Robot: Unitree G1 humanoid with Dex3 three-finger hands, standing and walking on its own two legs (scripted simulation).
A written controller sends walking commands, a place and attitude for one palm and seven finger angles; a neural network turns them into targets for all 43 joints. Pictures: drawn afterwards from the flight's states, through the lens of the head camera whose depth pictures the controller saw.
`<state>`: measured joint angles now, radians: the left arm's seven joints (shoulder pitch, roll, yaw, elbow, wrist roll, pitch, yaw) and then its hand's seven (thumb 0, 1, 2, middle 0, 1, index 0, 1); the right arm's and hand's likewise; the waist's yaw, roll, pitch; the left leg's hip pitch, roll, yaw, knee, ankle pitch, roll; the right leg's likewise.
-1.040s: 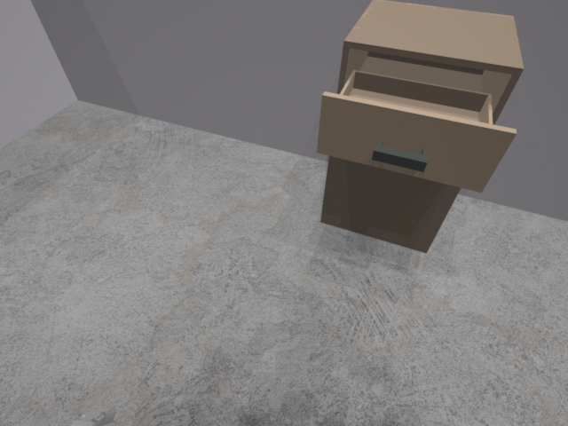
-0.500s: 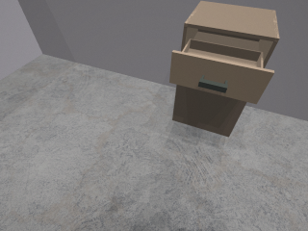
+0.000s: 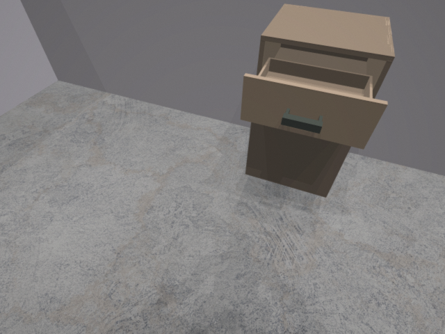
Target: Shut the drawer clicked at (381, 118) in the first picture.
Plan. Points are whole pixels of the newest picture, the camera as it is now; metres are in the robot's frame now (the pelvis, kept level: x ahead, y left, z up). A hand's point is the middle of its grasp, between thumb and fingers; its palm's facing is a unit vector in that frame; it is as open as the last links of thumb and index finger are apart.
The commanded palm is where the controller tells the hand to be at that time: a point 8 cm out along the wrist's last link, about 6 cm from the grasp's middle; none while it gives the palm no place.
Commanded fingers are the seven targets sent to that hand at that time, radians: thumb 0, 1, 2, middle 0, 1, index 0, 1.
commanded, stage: look at it before walking up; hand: left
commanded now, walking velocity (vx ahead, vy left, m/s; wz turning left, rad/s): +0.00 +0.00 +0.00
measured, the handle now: (302, 118) +0.78 -0.22 -0.05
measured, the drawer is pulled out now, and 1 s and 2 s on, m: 0.30 0.30 0.30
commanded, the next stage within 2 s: walk to a spot facing it in 0.50 s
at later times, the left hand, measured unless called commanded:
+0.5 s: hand out of the picture +0.07 +0.25 -0.16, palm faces -0.02 -0.94 -0.33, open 7.4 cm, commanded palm none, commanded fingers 0.00 0.90 0.90 -0.20 -0.30 -0.20 -0.30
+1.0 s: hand out of the picture +0.06 +0.19 -0.18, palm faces -0.14 -0.95 -0.29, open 7.4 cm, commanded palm none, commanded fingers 0.00 0.90 0.90 -0.20 -0.30 -0.20 -0.30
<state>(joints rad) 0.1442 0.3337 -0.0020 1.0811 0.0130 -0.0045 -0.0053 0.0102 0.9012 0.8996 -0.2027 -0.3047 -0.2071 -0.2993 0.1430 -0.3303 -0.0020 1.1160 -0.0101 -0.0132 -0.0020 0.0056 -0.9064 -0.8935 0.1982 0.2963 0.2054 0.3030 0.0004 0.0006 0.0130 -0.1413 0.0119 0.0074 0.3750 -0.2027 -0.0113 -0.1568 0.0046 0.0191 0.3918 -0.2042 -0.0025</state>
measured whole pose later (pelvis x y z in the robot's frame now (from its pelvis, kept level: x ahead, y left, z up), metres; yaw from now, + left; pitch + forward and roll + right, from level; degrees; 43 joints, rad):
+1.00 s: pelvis -0.01 -0.02 -0.03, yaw -11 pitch -2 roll +2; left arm 0.25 0.23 0.04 0.97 0.03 0.05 -0.02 0.01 0.90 0.90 -0.20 -0.30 -0.20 -0.30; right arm 0.16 -0.24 -0.05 0.99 -0.01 0.03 -0.02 0.00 -0.91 -0.89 0.20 0.30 0.21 0.30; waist 0.04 0.03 0.09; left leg -0.24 0.10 0.17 0.69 -0.38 -0.04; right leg -0.33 0.02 -0.01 0.70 -0.33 -0.03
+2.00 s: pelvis +0.04 -0.04 -0.01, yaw -47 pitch +1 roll -1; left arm 0.12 0.23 0.07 0.91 0.03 0.06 -0.08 0.01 0.91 0.90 -0.19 -0.30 -0.20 -0.30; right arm 0.49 -0.17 -0.02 1.03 -0.03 -0.06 -0.03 0.00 -0.91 -0.89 0.20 0.30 0.20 0.30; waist -0.06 -0.04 0.08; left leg 0.04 0.10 0.26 0.38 -0.42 -0.04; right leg -0.59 -0.07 -0.09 0.81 -0.24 0.01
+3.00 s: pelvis +0.21 -0.22 +0.00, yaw -42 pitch +1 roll -3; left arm 0.18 0.23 0.09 0.97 0.02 0.06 0.02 0.01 0.91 0.90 -0.20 -0.30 -0.20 -0.30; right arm 0.29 -0.18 -0.06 0.98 -0.02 0.03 -0.01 0.00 -0.91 -0.89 0.20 0.30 0.21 0.30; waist -0.03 -0.01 0.01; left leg -0.30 -0.09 -0.07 0.43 -0.13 0.10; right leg -0.45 -0.05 0.03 0.95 -0.37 0.09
